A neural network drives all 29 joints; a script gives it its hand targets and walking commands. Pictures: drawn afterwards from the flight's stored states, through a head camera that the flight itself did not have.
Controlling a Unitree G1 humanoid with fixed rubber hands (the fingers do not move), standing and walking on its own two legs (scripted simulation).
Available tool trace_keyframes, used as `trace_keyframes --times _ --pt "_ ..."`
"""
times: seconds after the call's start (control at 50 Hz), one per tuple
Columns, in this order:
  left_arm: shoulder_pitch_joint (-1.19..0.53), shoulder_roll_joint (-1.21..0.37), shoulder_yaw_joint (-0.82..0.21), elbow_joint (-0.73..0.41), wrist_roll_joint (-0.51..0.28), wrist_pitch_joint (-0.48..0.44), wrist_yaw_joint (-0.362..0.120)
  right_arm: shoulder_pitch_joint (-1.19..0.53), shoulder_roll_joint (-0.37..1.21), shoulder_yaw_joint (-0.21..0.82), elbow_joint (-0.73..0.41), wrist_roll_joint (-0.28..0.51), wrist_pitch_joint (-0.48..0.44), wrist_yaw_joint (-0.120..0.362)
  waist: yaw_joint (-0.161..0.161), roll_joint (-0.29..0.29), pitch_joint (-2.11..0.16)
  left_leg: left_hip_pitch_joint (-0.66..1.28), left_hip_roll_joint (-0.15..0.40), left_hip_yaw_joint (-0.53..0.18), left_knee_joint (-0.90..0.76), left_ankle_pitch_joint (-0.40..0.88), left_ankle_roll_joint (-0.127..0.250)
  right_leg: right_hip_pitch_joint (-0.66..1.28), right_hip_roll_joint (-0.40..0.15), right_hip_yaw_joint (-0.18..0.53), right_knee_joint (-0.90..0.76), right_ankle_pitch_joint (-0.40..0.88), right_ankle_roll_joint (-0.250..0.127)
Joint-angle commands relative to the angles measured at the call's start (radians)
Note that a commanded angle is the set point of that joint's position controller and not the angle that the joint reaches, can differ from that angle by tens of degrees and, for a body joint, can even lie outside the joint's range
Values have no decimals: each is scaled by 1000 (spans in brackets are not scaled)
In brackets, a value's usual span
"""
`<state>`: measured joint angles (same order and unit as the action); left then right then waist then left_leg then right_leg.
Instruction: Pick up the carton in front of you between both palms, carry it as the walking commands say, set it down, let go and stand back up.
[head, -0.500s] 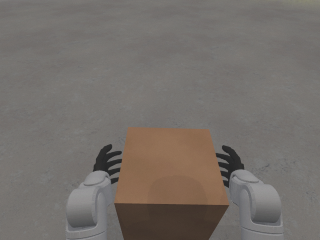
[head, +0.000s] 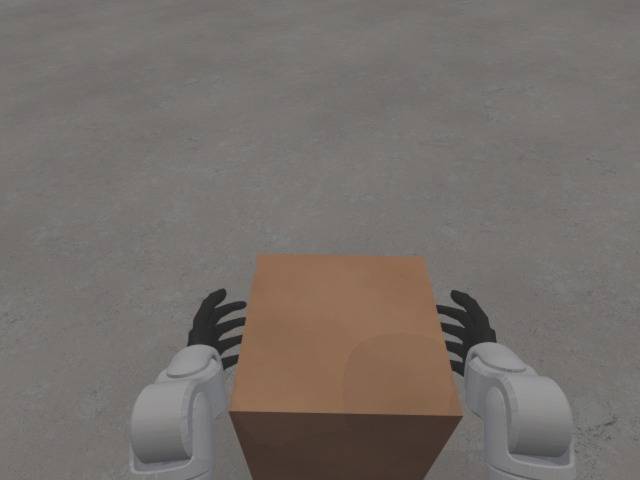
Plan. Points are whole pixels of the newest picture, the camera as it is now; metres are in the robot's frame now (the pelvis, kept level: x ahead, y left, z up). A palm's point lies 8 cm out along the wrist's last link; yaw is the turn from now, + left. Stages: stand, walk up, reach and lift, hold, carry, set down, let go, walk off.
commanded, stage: carry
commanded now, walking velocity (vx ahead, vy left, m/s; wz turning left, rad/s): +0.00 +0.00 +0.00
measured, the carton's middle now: (338, 377) +0.26 +0.01 +0.00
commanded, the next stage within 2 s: none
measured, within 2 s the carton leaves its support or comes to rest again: neither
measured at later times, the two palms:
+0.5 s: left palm (258, 221) +0.50 +0.14 +0.06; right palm (445, 228) +0.47 -0.16 +0.06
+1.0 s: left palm (276, 180) +0.54 +0.11 +0.11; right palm (463, 180) +0.53 -0.19 +0.11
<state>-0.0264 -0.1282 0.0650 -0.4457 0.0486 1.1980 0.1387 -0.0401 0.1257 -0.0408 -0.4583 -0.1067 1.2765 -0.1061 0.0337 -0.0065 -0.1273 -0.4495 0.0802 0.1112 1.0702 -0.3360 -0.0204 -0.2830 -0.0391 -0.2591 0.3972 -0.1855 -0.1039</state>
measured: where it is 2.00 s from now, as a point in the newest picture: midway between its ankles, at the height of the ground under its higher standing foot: outside the picture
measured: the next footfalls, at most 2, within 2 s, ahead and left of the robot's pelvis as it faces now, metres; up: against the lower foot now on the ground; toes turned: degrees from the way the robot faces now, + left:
left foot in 0.30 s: +0.30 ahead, +0.08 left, +0.00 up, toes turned -5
right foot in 0.50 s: +0.20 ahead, -0.11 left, +0.00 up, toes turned -11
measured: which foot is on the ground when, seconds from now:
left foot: up 0.00-0.28, down 0.30-1.00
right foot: down 0.00-0.38, up 0.40-0.48, down 0.50-1.00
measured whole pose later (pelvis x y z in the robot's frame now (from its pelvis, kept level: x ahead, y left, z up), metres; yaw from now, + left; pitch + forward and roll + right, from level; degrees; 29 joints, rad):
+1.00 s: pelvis +0.30 -0.03 +0.00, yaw -2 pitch +2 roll +1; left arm -0.06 -0.13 0.06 -0.45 0.07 1.21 0.13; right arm -0.07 0.13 -0.05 -0.44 -0.11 1.28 -0.10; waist 0.01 -0.03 -0.16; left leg -0.23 0.07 0.19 0.51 -0.19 -0.01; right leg -0.03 -0.02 -0.14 0.43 -0.31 0.03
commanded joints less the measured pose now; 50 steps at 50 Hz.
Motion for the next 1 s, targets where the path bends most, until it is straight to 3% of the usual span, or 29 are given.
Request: trace_keyframes --times 0.0,0.06,0.12,0.18,0.22,0.24,0.26,0.28,0.3,0.32,0.34,0.36,0.4,0.42,0.44,0.48,0.5,0.52,0.58,0.62,0.68,0.72,0.74,0.78,0.84,0.86,0.88,0.94,0.98 --pt "-442 -943 -699 -118 -367 4 -199 -425 818 654 -110 331 -75 163 -26 -67 -157 -111 10 6 -202 142 1 318 -219 173 -151 588 33" --pt "-419 -912 -695 -115 -376 5 -199 -450 801 665 -165 333 -78 155 -27 -116 -134 -45 -13 50 -355 178 6 305 -192 77 -132 583 24" --pt "-392 -878 -654 -117 -349 12 -189 -489 787 686 -206 359 -58 154 -20 -186 -95 -6 -22 80 -424 267 3 271 -195 52 -117 609 27" --pt "-345 -860 -633 -90 -303 29 -180 -453 757 687 -178 375 -34 167 -19 -139 -99 45 -44 96 -489 319 12 312 -194 63 -43 718 33" --pt "-311 -840 -600 -16 -267 43 -175 -441 726 676 -131 376 -19 177 -37 -124 -98 151 -45 107 -629 453 17 294 -160 38 64 753 59" --pt "-302 -830 -586 10 -247 51 -172 -441 716 660 -113 372 -17 180 -47 -70 -102 257 -6 76 -674 584 28 232 -143 47 147 684 85" --pt "-290 -837 -593 23 -241 55 -172 -442 705 653 -109 368 -19 184 -44 17 -169 433 104 -8 -600 947 69 103 -114 60 233 496 117" --pt "-340 -847 -608 -8 -253 55 -172 -414 720 634 -71 374 -21 190 -57 147 -249 581 211 -133 -541 1299 164 -3 -63 98 335 209 144" --pt "-353 -867 -628 27 -261 55 -172 -420 732 625 -57 376 -26 191 -70 255 -282 658 288 -244 -570 1511 241 -97 -3 153 417 -177 150" --pt "-354 -889 -639 4 -261 43 -177 -424 771 628 -38 378 -30 199 -61 219 -282 640 311 -232 -599 1427 253 -111 -17 209 369 -360 129" --pt "-375 -934 -672 -21 -288 30 -180 -415 819 643 -42 400 -44 207 -49 176 -276 674 261 -182 -603 1287 218 -130 -37 210 226 -361 109" --pt "-399 -968 -690 -40 -300 16 -186 -420 856 645 -45 392 -60 214 -35 151 -276 657 207 -144 -599 1194 172 -68 -34 184 52 -263 107" --pt "-444 -1010 -724 -72 -317 -10 -193 -449 903 650 -98 390 -85 220 -33 192 -272 609 134 -68 -591 1122 119 36 -5 150 -77 -101 131" --pt "-446 -1023 -729 -92 -325 -26 -194 -472 909 659 -120 397 -93 222 -27 142 -283 573 124 -32 -569 1163 104 108 -9 127 -113 76 135" --pt "-457 -1036 -738 -111 -335 -36 -191 -468 903 659 -147 385 -101 219 -31 121 -312 530 120 -20 -561 1063 81 196 -47 142 -60 219 135" --pt "-427 -1043 -729 -110 -352 -41 -185 -508 864 668 -222 393 -107 211 -32 -23 -328 423 85 17 -528 731 40 265 -111 174 83 558 114" --pt "-418 -1034 -733 -133 -348 -44 -181 -500 879 681 -221 397 -104 208 -29 -54 -340 399 70 15 -531 635 35 251 -113 175 113 593 105" --pt "-403 -1037 -735 -131 -350 -40 -177 -495 871 684 -238 404 -103 204 -31 -5 -340 419 56 20 -553 677 34 217 -111 179 114 535 104" --pt "-359 -987 -714 -139 -334 -30 -165 -436 819 667 -243 386 -89 193 -32 6 -330 487 78 8 -503 951 60 143 -89 160 131 439 130" --pt "-310 -943 -699 -102 -313 -12 -162 -369 775 661 -192 360 -71 188 -33 23 -325 494 95 -5 -463 1017 67 128 -80 157 111 463 131" --pt "-279 -897 -672 -44 -285 11 -168 -350 751 640 -129 336 -51 190 -29 -47 -279 309 41 37 -449 739 40 265 -110 178 123 759 127" --pt "-304 -878 -650 -2 -273 20 -177 -376 729 638 -90 329 -40 195 -29 -132 -166 180 -8 81 -494 516 11 313 -111 166 153 946 118" --pt "-310 -878 -641 15 -275 23 -180 -399 733 643 -86 333 -38 196 -31 -138 -145 185 -30 105 -559 461 8 298 -104 140 184 1011 114" --pt "-353 -898 -643 2 -283 22 -189 -486 754 662 -126 351 -41 200 -34 -93 -117 292 -20 96 -624 562 11 187 -81 129 199 832 119" --pt "-434 -879 -661 -29 -292 20 -182 -512 753 650 -98 367 -39 205 -33 59 -53 486 74 29 -567 993 41 -44 -45 128 50 261 158" --pt "-440 -900 -657 -45 -304 17 -180 -526 774 650 -119 381 -41 203 -29 88 -53 527 72 41 -522 1043 40 -53 -24 110 -43 180 159" --pt "-447 -888 -657 -42 -298 21 -176 -512 751 636 -96 376 -36 202 -27 86 -36 469 85 21 -532 916 30 15 -51 148 -123 210 150" --pt "-428 -863 -655 -25 -312 33 -161 -447 720 620 -72 355 -31 188 -28 -78 -43 140 -2 105 -506 375 -19 354 -121 172 25 960 125" --pt "-370 -860 -644 9 -306 44 -160 -403 732 601 -56 334 -23 181 -21 -160 -89 44 -71 141 -554 101 -5 479 -138 182 123 1264 84"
